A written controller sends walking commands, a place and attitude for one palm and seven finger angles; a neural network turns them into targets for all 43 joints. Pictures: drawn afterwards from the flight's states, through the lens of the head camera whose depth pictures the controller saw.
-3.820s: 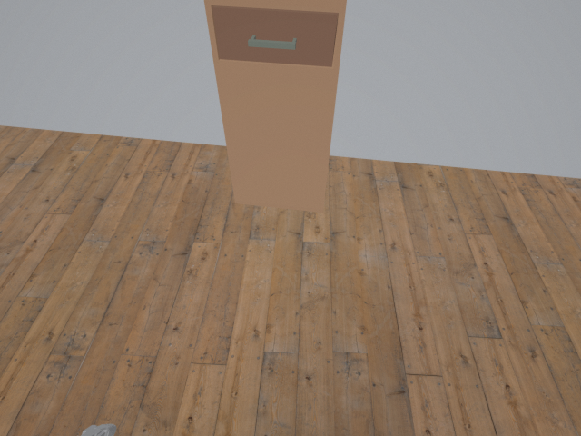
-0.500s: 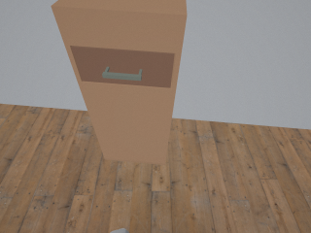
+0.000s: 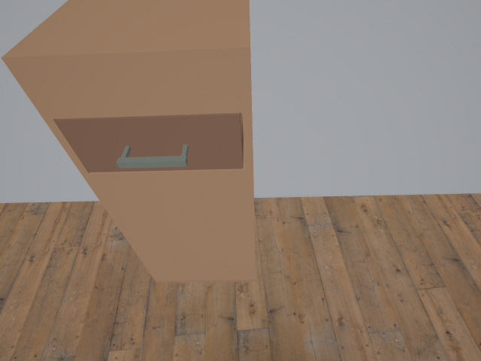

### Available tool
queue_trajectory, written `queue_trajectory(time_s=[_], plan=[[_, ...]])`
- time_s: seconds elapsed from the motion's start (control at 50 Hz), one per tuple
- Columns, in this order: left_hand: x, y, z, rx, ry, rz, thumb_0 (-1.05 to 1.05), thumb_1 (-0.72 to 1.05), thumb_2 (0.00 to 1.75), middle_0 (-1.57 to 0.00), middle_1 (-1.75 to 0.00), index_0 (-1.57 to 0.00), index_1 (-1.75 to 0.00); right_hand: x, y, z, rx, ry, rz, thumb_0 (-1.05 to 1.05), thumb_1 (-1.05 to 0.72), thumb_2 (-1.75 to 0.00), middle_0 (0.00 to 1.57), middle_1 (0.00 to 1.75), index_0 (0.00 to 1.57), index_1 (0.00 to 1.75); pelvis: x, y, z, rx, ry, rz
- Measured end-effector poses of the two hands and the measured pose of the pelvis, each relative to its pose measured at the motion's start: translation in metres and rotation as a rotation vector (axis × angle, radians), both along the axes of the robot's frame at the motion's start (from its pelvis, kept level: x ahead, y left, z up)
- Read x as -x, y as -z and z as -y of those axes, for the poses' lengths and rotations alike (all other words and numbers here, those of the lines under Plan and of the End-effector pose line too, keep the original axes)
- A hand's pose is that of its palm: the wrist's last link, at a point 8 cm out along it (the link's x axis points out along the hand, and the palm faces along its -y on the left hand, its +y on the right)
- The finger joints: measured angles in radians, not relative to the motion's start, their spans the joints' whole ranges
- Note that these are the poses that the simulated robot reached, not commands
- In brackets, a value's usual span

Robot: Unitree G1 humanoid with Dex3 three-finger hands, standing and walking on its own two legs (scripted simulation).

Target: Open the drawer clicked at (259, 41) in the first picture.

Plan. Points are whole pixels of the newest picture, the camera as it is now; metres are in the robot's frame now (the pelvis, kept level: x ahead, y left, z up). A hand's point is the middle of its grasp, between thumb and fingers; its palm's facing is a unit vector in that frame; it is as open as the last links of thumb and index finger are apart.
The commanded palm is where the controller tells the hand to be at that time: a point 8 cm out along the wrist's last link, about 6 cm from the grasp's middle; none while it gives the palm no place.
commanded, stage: come to a stop and stand still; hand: left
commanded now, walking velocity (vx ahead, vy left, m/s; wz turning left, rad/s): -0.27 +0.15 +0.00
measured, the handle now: (154, 155) +0.52 +0.21 +0.03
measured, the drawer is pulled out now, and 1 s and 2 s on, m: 0.00 0.00 0.00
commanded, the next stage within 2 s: look again from close up in 1.40 s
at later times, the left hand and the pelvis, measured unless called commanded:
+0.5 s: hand out of the picture -0.04 +0.24 -0.17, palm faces +0.07 -0.98 -0.19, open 7.4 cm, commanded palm none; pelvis -0.03 +0.05 +0.01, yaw +0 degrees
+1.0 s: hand out of the picture +0.00 +0.18 -0.16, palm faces +0.02 -0.97 -0.25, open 7.3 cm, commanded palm none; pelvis -0.02 +0.00 +0.00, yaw +0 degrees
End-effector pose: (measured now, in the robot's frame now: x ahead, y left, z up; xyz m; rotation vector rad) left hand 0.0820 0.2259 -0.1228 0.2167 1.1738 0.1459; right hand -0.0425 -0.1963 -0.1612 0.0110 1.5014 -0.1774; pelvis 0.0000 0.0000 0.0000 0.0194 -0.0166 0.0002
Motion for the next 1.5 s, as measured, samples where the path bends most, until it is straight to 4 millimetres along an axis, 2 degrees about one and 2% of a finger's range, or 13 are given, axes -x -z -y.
queue_trajectory(time_s=[0.1, 0.2, 0.26, 0.32, 0.42, 0.52, 0.58, 0.7, 0.8, 0.96, 1.1, 1.3, 1.5], plan=[[0.000, -0.001, 0.003, 0.018, -0.045, 0.012, -0.01, 0.92, 0.90, -0.20, -0.30, -0.20, -0.30, -0.035, -0.007, 0.017, 0.052, -0.052, 0.045, 0.00, -0.91, -0.90, 0.20, 0.30, 0.20, 0.30, 0.007, -0.004, -0.004, -0.005, -0.013, -0.007], [0.022, 0.005, -0.018, 0.017, -0.061, -0.015, -0.01, 0.92, 0.90, -0.20, -0.30, -0.20, -0.30, -0.072, -0.018, 0.025, 0.121, -0.102, 0.158, 0.00, -0.91, -0.90, 0.20, 0.29, 0.20, 0.29, 0.021, -0.003, -0.017, 0.005, -0.016, -0.013], [0.040, 0.016, -0.038, 0.024, -0.072, -0.040, -0.01, 0.91, 0.90, -0.20, -0.30, -0.20, -0.30, -0.084, -0.026, 0.022, 0.164, -0.123, 0.237, 0.00, -0.91, -0.90, 0.19, 0.29, 0.20, 0.29, 0.028, 0.002, -0.029, 0.020, -0.013, -0.011], [0.060, 0.026, -0.055, 0.040, -0.093, -0.074, 0.00, 0.91, 0.90, -0.20, -0.30, -0.20, -0.30, -0.081, -0.032, 0.011, 0.190, -0.143, 0.275, 0.00, -0.92, -0.90, 0.19, 0.29, 0.20, 0.29, 0.033, 0.005, -0.040, 0.029, -0.013, -0.002], [0.096, 0.020, -0.065, 0.061, -0.122, -0.153, 0.00, 0.91, 0.90, -0.19, -0.30, -0.19, -0.30, -0.065, -0.045, -0.011, 0.171, -0.164, 0.235, 0.00, -0.91, -0.90, 0.20, 0.29, 0.20, 0.29, 0.031, -0.009, -0.045, 0.034, -0.016, -0.008], [0.130, 0.015, -0.060, 0.065, -0.122, -0.259, 0.00, 0.91, 0.90, -0.19, -0.30, -0.19, -0.30, -0.051, -0.044, -0.012, 0.163, -0.132, 0.196, 0.00, -0.93, -0.90, 0.20, 0.30, 0.20, 0.30, 0.028, -0.014, -0.044, 0.028, -0.003, -0.020], [0.139, 0.013, -0.050, 0.061, -0.112, -0.306, 0.00, 0.91, 0.90, -0.19, -0.30, -0.19, -0.30, -0.038, -0.038, -0.008, 0.147, -0.111, 0.163, 0.00, -0.93, -0.90, 0.20, 0.30, 0.20, 0.30, 0.029, -0.013, -0.039, 0.020, 0.002, -0.023], [0.137, 0.016, -0.024, 0.028, -0.055, -0.290, 0.00, 0.91, 0.90, -0.19, -0.30, -0.19, -0.30, -0.017, -0.014, 0.007, 0.094, -0.084, 0.120, 0.00, -0.92, -0.90, 0.20, 0.30, 0.20, 0.30, 0.033, 0.000, -0.025, 0.027, 0.012, -0.032], [0.118, 0.014, -0.007, 0.030, -0.054, -0.218, 0.00, 0.91, 0.90, -0.20, -0.30, -0.20, -0.30, -0.007, -0.005, 0.005, 0.053, -0.083, 0.115, 0.00, -0.92, -0.90, 0.20, 0.30, 0.20, 0.30, 0.027, 0.001, -0.017, 0.020, -0.003, -0.012], [0.093, 0.008, 0.000, -0.001, -0.058, -0.148, 0.01, 0.93, 0.90, -0.20, -0.30, -0.20, -0.30, -0.002, 0.000, 0.003, 0.000, -0.088, 0.091, 0.01, -0.92, -0.90, 0.20, 0.30, 0.20, 0.30, 0.020, 0.000, 0.001, 0.006, -0.008, -0.002], [0.088, 0.007, 0.010, 0.000, -0.067, -0.149, 0.01, 0.92, 0.90, -0.20, -0.30, -0.20, -0.30, -0.008, -0.002, 0.015, 0.007, -0.095, 0.074, 0.01, -0.92, -0.90, 0.20, 0.30, 0.20, 0.30, 0.014, -0.001, 0.012, 0.004, -0.008, -0.009], [0.100, 0.014, 0.024, 0.038, -0.092, -0.198, 0.00, 0.91, 0.90, -0.20, -0.30, -0.20, -0.30, -0.028, -0.010, 0.036, 0.066, -0.113, 0.083, 0.00, -0.91, -0.90, 0.20, 0.29, 0.20, 0.29, 0.007, -0.002, 0.018, 0.008, -0.008, -0.008], [0.110, 0.018, 0.027, 0.071, -0.101, -0.230, 0.00, 0.91, 0.90, -0.20, -0.30, -0.20, -0.30, -0.045, -0.017, 0.038, 0.100, -0.127, 0.116, 0.01, -0.92, -0.90, 0.20, 0.29, 0.20, 0.29, 0.006, -0.004, 0.013, 0.013, -0.004, -0.006]])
